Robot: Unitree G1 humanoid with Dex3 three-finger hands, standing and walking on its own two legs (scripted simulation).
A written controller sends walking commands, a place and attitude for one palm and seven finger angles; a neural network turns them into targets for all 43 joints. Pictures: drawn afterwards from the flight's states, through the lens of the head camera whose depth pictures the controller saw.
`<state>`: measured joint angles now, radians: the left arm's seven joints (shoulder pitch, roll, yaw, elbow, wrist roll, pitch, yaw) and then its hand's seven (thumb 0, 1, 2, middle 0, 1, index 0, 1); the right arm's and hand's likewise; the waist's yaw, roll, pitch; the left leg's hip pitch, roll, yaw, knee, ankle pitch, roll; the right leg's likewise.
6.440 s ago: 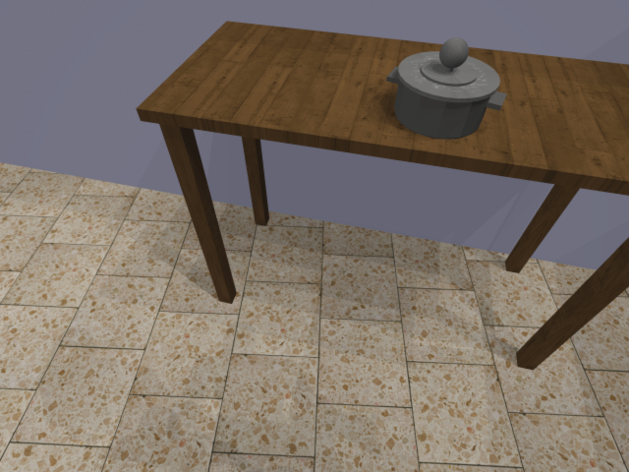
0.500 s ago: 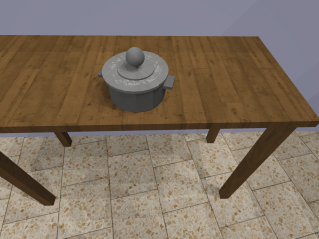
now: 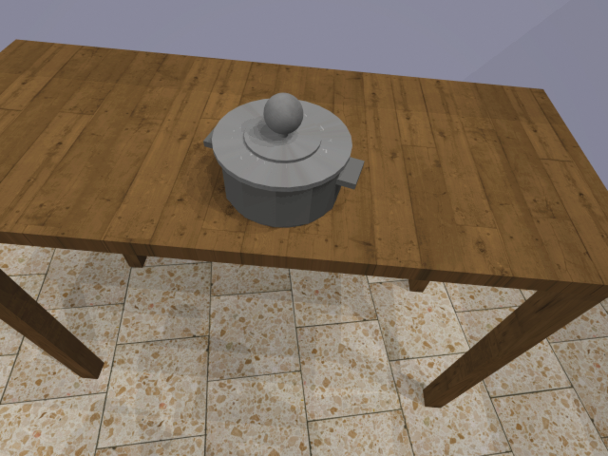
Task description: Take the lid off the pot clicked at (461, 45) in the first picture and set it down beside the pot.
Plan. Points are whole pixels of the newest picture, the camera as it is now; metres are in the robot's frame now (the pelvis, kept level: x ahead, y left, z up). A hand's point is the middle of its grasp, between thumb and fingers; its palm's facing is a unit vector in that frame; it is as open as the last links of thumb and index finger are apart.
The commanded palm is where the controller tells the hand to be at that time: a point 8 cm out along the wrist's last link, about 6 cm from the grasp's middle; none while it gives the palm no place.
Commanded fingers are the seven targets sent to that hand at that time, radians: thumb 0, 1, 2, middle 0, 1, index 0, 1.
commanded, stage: shuffle to correct the standing spot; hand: left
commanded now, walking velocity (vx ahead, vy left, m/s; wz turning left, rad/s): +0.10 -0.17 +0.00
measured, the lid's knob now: (283, 113) +0.49 +0.07 +0.18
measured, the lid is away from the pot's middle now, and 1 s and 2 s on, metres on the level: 0.00 0.00 0.00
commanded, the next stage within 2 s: come to a stop and stand still in 0.98 s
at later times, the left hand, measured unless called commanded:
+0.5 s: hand (224, 409) +0.21 +0.13 -0.17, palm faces -0.02 -0.97 -0.25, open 7.3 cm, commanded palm none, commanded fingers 0.00 0.90 0.90 -0.20 -0.30 -0.20 -0.30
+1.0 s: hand out of the picture +0.12 +0.14 -0.17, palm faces +0.08 -0.97 -0.22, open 7.3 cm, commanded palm none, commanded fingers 0.00 0.90 0.90 -0.20 -0.30 -0.20 -0.30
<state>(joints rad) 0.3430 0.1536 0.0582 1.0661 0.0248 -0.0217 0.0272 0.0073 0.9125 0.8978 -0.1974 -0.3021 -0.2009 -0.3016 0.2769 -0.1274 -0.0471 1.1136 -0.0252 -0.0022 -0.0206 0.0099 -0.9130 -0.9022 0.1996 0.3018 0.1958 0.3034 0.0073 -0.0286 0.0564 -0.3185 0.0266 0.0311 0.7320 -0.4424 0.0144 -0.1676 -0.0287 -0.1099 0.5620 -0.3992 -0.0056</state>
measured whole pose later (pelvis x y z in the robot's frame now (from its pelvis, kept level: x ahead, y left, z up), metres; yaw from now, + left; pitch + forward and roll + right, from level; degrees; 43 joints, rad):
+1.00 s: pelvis +0.06 -0.07 +0.01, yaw +0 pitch +1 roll -2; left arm 0.18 0.22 0.09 0.95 0.01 0.06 0.04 0.01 0.91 0.90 -0.20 -0.30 -0.20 -0.30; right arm 0.15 -0.14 -0.04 0.95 -0.03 0.02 -0.03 0.00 -0.93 -0.90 0.20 0.30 0.20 0.30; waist 0.00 -0.02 0.06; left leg -0.35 -0.02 0.05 0.53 -0.20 0.08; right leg -0.46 0.03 0.06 1.19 -0.47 0.04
